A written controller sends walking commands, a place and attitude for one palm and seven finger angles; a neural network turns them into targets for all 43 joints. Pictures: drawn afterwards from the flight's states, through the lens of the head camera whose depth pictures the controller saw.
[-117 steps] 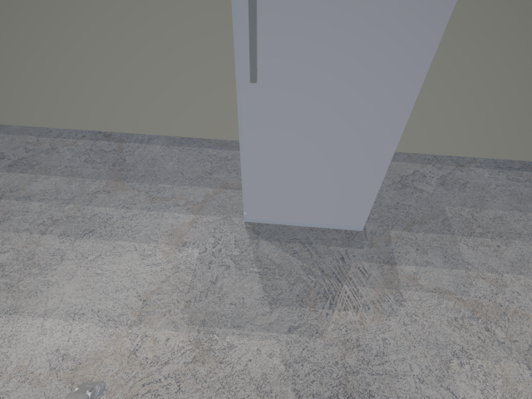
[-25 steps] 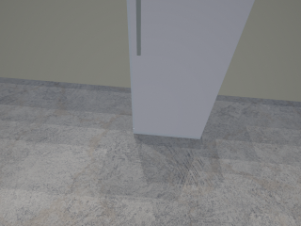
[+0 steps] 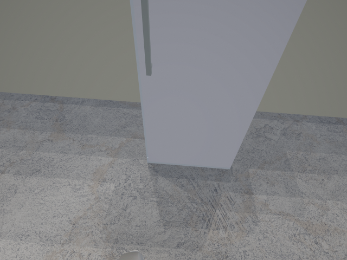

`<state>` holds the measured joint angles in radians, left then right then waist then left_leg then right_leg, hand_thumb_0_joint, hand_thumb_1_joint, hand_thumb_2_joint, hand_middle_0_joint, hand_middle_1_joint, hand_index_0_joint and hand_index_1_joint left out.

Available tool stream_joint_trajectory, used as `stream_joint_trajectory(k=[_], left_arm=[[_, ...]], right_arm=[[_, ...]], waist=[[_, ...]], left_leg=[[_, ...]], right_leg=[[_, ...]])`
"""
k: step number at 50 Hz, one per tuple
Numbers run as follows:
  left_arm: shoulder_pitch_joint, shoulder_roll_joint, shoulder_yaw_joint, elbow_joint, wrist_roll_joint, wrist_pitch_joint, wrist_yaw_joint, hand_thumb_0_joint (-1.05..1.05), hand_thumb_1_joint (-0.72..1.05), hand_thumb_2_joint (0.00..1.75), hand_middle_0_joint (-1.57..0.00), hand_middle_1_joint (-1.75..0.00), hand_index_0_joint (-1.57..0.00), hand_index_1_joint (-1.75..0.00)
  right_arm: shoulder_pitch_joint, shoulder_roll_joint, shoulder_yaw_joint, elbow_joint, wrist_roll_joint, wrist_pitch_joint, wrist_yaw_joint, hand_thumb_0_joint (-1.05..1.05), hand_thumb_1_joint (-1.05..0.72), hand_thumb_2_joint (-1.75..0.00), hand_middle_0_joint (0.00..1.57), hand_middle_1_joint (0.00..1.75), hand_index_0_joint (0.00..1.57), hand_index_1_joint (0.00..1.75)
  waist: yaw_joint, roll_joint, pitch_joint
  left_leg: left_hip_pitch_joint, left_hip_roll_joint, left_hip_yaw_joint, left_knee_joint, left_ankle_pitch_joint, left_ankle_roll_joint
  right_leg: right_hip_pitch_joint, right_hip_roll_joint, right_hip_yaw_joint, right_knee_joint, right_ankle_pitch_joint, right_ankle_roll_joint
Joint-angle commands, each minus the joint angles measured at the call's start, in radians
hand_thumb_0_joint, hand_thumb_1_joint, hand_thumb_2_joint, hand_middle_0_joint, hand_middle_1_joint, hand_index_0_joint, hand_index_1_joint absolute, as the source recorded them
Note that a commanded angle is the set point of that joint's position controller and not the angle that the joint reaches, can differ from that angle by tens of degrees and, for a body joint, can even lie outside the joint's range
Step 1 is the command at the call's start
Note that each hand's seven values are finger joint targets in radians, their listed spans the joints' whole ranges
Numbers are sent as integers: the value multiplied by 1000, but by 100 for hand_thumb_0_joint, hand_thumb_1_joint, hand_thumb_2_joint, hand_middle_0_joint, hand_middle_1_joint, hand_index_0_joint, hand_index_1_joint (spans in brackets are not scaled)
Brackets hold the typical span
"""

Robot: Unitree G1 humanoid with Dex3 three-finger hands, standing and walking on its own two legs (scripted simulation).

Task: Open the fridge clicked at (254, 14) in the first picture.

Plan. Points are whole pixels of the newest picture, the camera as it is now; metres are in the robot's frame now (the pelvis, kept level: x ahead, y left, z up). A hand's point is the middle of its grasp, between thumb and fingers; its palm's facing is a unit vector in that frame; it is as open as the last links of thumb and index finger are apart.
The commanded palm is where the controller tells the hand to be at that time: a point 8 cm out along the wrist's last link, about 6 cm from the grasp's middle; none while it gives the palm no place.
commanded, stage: take the last steps up to it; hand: left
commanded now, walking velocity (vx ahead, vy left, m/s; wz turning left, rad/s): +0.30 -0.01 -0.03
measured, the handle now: (147, 31) +0.76 +0.14 +0.17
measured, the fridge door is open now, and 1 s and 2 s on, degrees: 0 0 0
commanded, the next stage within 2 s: come to a stop and stand still in 0.46 s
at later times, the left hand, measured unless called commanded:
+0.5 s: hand (111, 215) +0.27 +0.20 -0.17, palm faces -0.04 -0.98 -0.19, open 7.4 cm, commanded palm none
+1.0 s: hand (112, 200) +0.33 +0.22 -0.20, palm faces +0.05 -0.98 -0.19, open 7.3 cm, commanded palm none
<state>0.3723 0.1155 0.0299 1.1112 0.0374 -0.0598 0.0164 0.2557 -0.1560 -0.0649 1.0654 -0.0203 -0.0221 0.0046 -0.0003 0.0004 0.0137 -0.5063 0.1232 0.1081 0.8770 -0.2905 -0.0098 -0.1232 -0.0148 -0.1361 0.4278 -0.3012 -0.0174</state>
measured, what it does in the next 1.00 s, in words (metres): walks ahead: left foot, then right foot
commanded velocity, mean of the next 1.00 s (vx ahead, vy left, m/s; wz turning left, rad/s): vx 0.02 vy -0.01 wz -0.01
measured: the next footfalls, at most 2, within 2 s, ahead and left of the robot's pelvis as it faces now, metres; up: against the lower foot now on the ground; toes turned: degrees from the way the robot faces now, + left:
left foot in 0.12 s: +0.17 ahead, +0.13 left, +0.00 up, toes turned +9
right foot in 0.56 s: +0.34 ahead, -0.11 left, +0.00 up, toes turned -10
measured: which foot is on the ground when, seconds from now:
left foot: up 0.00-0.10, down 0.12-0.56, up 0.58-0.94, down 0.96-1.00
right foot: down 0.00-0.12, up 0.14-0.54, down 0.56-0.96, up 0.98-1.00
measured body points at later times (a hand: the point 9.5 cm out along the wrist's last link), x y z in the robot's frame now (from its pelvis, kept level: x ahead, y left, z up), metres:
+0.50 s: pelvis +0.19 +0.02 +0.00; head +0.22 +0.01 +0.45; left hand +0.27 +0.25 -0.15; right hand +0.13 -0.19 -0.16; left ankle +0.13 +0.13 -0.74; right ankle +0.28 -0.11 -0.71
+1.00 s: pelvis +0.26 +0.03 -0.01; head +0.30 +0.06 +0.43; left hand +0.32 +0.27 -0.18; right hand +0.35 -0.22 -0.14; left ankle +0.30 +0.12 -0.74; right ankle +0.30 -0.10 -0.73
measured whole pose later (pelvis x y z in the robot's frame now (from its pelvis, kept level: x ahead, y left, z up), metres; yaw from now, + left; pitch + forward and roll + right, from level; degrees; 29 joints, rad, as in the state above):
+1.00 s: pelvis +0.26 +0.03 -0.01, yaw -1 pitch -1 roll -1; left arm 0.17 0.19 0.07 1.00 0.03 0.05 0.04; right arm 0.14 -0.18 -0.06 0.98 -0.01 0.02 -0.03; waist 0.02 -0.04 0.10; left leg -0.32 0.02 0.08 0.63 -0.26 0.03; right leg -0.35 -0.06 -0.10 0.70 -0.38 0.02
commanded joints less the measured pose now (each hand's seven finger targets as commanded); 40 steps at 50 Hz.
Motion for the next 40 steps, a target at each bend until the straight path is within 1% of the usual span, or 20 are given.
stream_joint_trajectory(k=[1,3,4,5,6,7,8,9,11,13,18,23,26,27,28,29,31,33,35,40], left_arm=[[53,176,43,-21,-6,-14,4,0,90,90,-20,-30,-20,-30],[43,172,46,-23,-6,-7,1,0,90,90,-20,-30,-20,-30],[38,156,44,-28,-8,-2,-2,0,90,90,-20,-30,-20,-30],[50,117,37,-37,-11,0,-7,0,90,90,-20,-30,-20,-30],[70,64,32,-64,-22,3,-16,0,90,90,-20,-30,-20,-30],[14,104,33,-91,-11,5,-11,0,90,90,-20,-30,-20,-30],[-22,99,33,-101,-10,7,-14,0,90,90,-20,-30,-20,-30],[-45,100,38,-90,-7,5,-23,0,90,90,-20,-30,-20,-30],[-2,71,36,-66,-1,13,-34,0,90,90,-20,-30,-20,-30],[16,61,34,-56,-4,26,-33,0,90,90,-20,-30,-20,-30],[-92,62,32,-103,-7,40,-35,0,90,90,-20,-30,-20,-30],[-172,71,35,-129,-9,35,-35,0,90,90,-20,-30,-20,-30],[-20,111,48,-73,-5,24,-30,0,90,90,-20,-30,-20,-30],[83,177,61,-43,0,10,-23,0,90,90,-20,-30,-20,-30],[148,270,77,-33,-5,1,-10,0,90,90,-20,-30,-20,-30],[128,268,69,-42,-22,5,-3,0,90,90,-20,-30,-20,-30],[-66,185,45,-85,-18,8,13,0,90,90,-20,-30,-20,-30],[-149,148,37,-108,-10,17,28,0,90,90,-20,-30,-20,-30],[-134,174,44,-113,-9,32,34,0,90,90,-20,-30,-20,-30],[-135,217,65,-135,-8,61,37,0,90,90,-20,-30,-20,-30]], right_arm=[[-13,-13,3,-65,1,-29,21,0,-90,-90,20,30,20,30],[28,-33,0,-58,1,-35,16,0,-90,-90,20,30,20,30],[100,-61,-5,-35,-3,-41,9,0,-90,-90,20,30,20,30],[219,-130,-20,-4,-11,-47,-3,0,-90,-90,20,30,20,30],[335,-249,-46,15,-22,-51,-14,0,-90,-90,20,30,20,30],[327,-241,-36,20,-14,-40,-23,0,-90,-90,20,30,20,30],[241,-212,-30,-6,-7,-36,-28,0,-90,-90,20,30,20,30],[175,-157,-15,-24,-6,-44,-29,0,-90,-90,20,30,20,30],[104,-101,4,-35,-5,-65,-33,0,-90,-90,20,30,20,30],[106,-88,7,-22,0,-76,-35,0,-90,-90,20,30,20,30],[141,-101,1,0,-3,-67,-33,0,-90,-90,20,30,20,30],[147,-118,-8,24,-10,-46,-30,0,-90,-90,20,30,20,30],[130,-113,-3,33,-5,-35,-28,0,-90,-90,20,30,20,30],[145,-81,3,31,3,-36,-21,0,-90,-90,20,30,20,30],[175,-23,16,7,9,-35,-15,0,-90,-90,20,30,20,30],[151,-59,11,3,9,-22,-23,0,-90,-90,20,30,20,30],[128,-33,18,20,9,-9,-31,0,-90,-90,20,30,20,30],[148,5,26,40,13,15,-37,0,-90,-90,20,30,20,30],[140,7,22,31,18,40,-38,0,-90,-90,20,30,20,30],[44,-34,0,-41,10,61,-32,0,-90,-90,20,30,20,30]], waist=[[1,-119,104],[-28,-83,105],[-64,-30,97],[-110,128,34],[-126,392,-33],[-125,332,-38],[-90,239,19],[-71,145,67],[-13,107,57],[7,93,18],[-8,85,54],[-20,106,91],[57,34,30],[100,-100,-41],[93,-307,-83],[94,-222,-97],[24,-116,-25],[-16,-49,-25],[-3,-94,-60],[20,-136,-64]], left_leg=[[93,-19,21,-173,47,8],[240,-46,47,-258,82,18],[371,-60,52,-310,63,21],[516,25,-100,-418,-52,57],[608,287,-485,-608,-136,148],[544,329,-588,-700,-260,186],[463,330,-565,-705,-314,201],[389,287,-471,-709,-255,188],[343,217,-279,-694,3,157],[356,181,-160,-674,223,161],[386,164,-83,-677,342,182],[352,172,-69,-613,283,165],[264,102,-15,-406,216,110],[160,30,48,-176,111,70],[-25,-93,83,117,-259,25],[0,-73,-35,230,-328,29],[51,-23,-100,226,-213,10],[140,-21,-97,83,-186,-12],[157,-51,-70,0,-186,-24],[94,-88,-72,17,-167,-39]], right_leg=[[-112,-242,178,-198,51,-133],[-178,-217,154,-136,6,-115],[-237,-176,122,-27,26,-99],[-305,-102,74,223,52,-68],[-466,27,-28,574,-236,-13],[-508,14,89,764,-274,-32],[-565,-38,116,858,-192,-39],[-571,-75,134,863,-92,-33],[-506,-101,129,795,3,-11],[-452,-103,114,707,27,6],[-427,-103,74,436,60,20],[-300,-69,36,233,82,2],[-11,-23,3,86,149,-15],[149,-144,157,24,131,-59],[245,-384,498,-111,230,-160],[142,-417,525,-167,241,-206],[-33,-368,386,-149,449,-198],[-111,-312,229,-88,698,-175],[-84,-307,188,-52,762,-178],[-34,-324,203,-21,834,-193]])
